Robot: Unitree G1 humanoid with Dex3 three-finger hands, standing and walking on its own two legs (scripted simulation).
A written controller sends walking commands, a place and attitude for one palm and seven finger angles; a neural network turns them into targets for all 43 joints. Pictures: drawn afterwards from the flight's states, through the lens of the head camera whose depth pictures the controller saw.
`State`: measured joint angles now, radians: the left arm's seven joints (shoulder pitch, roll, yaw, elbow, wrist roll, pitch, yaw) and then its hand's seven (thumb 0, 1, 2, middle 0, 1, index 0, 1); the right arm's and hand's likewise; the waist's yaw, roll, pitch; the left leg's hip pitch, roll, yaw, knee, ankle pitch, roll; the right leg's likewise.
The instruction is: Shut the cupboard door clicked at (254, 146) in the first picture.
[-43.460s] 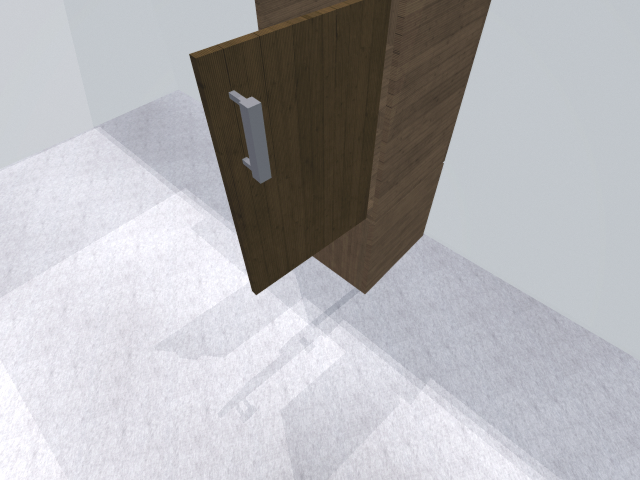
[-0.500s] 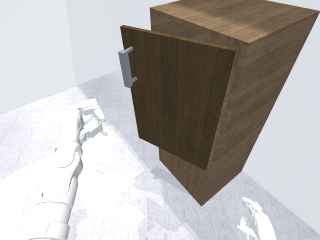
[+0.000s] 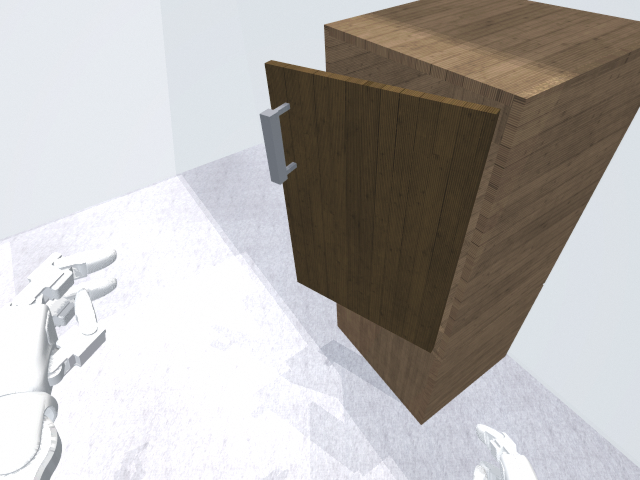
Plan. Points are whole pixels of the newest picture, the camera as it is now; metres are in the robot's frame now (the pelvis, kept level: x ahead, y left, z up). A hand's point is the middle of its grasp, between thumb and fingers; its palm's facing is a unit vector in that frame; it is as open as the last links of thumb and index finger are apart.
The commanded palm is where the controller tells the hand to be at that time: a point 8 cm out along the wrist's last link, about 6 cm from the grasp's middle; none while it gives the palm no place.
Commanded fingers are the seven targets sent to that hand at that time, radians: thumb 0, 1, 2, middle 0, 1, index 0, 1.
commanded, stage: draw the hand back to the body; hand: left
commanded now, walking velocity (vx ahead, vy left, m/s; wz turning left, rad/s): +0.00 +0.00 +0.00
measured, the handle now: (281, 143) +0.66 +0.14 +0.11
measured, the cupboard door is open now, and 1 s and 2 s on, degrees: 21 21 21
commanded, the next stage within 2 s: step back with the hand held close in 0.46 s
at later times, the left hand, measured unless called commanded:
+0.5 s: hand (70, 350) +0.19 +0.26 +0.16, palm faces +0.46 -0.80 -0.39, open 7.4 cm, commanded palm +0.14 +0.30 +0.17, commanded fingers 0.00 0.90 0.90 -0.20 -0.30 -0.20 -0.30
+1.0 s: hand (39, 360) +0.18 +0.29 +0.15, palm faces +0.37 -0.79 -0.49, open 7.4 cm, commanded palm +0.12 +0.32 +0.17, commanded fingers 0.00 0.90 0.90 -0.20 -0.30 -0.20 -0.30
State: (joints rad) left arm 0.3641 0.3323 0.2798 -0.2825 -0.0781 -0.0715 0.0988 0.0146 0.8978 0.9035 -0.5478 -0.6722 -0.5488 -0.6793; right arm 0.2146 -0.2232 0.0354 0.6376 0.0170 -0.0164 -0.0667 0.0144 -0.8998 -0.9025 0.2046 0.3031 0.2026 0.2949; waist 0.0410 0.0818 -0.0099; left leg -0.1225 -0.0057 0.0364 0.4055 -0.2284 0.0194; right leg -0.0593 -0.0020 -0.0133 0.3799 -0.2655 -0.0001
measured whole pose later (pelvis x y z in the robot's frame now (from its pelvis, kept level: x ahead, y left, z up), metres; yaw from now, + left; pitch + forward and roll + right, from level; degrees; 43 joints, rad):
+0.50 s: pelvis +0.00 +0.00 +0.00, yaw +0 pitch -3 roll +0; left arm 0.46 0.34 0.34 -0.36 -0.08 -0.09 0.11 0.01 0.89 0.90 -0.21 -0.30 -0.21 -0.31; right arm 0.18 -0.22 0.02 0.63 0.01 -0.08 -0.08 0.01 -0.90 -0.90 0.20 0.30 0.20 0.29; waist 0.06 0.06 -0.01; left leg -0.12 0.00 0.03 0.41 -0.23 0.01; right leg -0.05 0.00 -0.02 0.38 -0.27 0.00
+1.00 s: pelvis -0.03 +0.03 -0.01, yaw -1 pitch +1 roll -1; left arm 0.54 0.46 0.41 -0.45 -0.08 -0.13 0.14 0.01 0.89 0.90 -0.21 -0.30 -0.21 -0.30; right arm 0.19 -0.24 -0.01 0.55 0.03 0.05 -0.10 0.01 -0.90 -0.90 0.20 0.30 0.20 0.29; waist -0.01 0.03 -0.03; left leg -0.33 -0.01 0.07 0.54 -0.24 0.06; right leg -0.27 -0.02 0.02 0.51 -0.26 0.04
